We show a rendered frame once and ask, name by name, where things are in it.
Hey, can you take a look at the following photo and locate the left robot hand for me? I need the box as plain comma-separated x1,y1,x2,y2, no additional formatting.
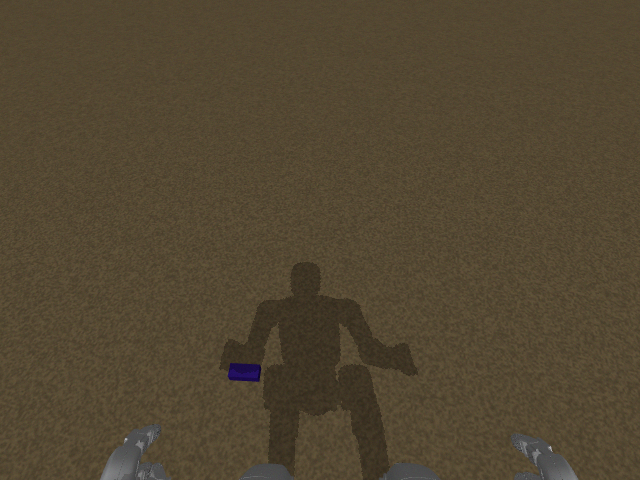
100,424,171,480

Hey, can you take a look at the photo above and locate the small box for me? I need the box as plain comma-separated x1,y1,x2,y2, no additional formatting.
228,363,261,382

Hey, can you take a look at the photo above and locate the right robot hand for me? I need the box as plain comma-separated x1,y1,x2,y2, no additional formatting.
511,433,579,480

